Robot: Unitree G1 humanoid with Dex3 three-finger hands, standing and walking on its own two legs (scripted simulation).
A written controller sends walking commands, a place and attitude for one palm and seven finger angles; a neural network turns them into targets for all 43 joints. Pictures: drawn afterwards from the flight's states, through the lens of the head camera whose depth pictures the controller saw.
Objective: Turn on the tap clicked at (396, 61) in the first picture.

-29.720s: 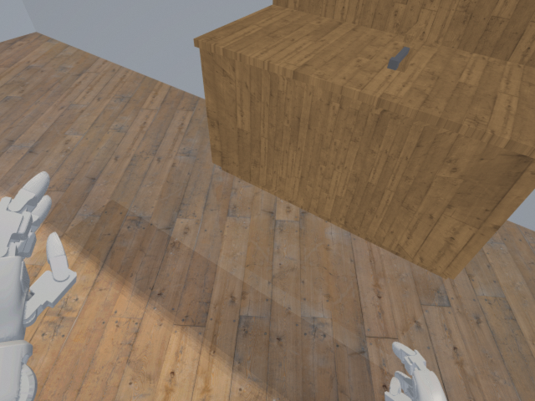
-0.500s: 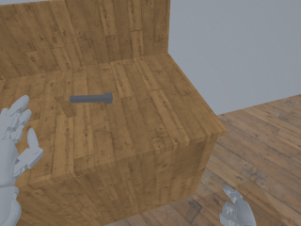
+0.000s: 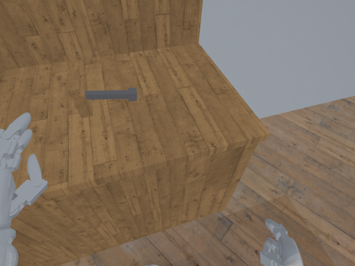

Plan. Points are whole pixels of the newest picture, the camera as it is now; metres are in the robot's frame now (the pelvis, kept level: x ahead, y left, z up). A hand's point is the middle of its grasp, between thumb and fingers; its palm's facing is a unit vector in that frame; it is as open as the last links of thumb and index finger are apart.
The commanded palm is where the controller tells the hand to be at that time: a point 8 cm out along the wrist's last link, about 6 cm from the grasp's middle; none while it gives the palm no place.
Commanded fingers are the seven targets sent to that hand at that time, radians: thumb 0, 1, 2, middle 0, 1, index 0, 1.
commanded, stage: step back with the hand held close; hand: left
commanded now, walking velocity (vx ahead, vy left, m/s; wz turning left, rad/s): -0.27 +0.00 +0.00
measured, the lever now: (132, 94) +0.56 +0.18 +0.06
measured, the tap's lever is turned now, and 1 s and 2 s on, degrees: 75 75 75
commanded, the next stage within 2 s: stop stepping back and stand still in 0.78 s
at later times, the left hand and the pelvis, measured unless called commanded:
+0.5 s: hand (37, 210) +0.17 +0.23 +0.16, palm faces +0.32 -0.87 -0.38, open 7.4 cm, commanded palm +0.11 +0.28 +0.19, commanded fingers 0.00 0.90 0.90 -0.20 -0.30 -0.20 -0.30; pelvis -0.04 +0.00 +0.00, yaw +1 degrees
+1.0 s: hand out of the picture +0.04 +0.20 +0.17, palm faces +0.36 -0.85 -0.38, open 7.4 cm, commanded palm -0.01 +0.25 +0.19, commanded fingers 0.00 0.90 0.90 -0.20 -0.30 -0.20 -0.30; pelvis -0.17 -0.03 +0.00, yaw +0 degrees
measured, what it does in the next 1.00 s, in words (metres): walks backwards: right foot, then left foot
